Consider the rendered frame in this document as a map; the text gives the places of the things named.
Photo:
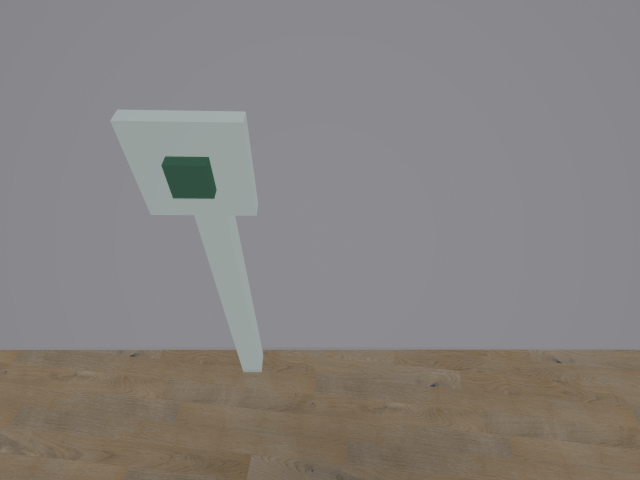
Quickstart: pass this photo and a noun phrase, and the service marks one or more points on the button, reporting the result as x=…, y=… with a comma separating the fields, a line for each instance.
x=189, y=177

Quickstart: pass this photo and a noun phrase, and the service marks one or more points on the panel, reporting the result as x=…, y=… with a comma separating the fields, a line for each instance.
x=146, y=137

